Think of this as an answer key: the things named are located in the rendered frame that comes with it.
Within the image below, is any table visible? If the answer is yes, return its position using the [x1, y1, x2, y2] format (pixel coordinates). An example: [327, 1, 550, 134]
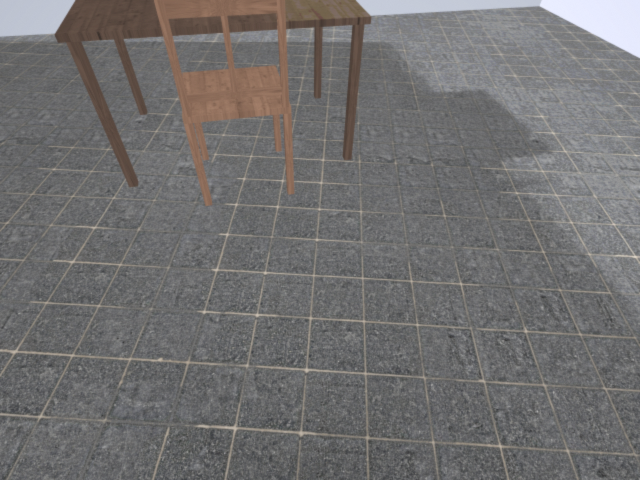
[55, 0, 371, 187]

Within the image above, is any chair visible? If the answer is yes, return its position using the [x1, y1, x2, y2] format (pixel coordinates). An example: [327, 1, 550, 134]
[154, 0, 294, 206]

